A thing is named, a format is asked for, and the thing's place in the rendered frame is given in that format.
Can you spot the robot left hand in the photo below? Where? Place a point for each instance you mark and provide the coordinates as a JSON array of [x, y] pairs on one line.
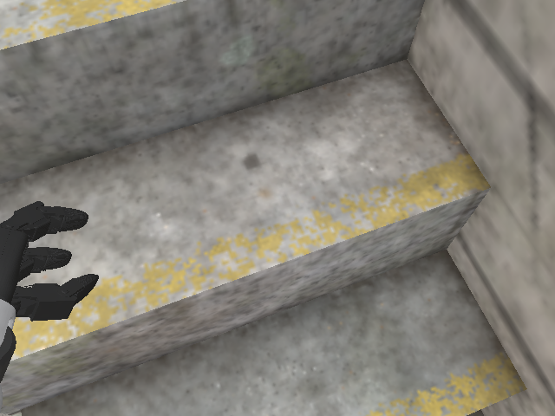
[[44, 301]]

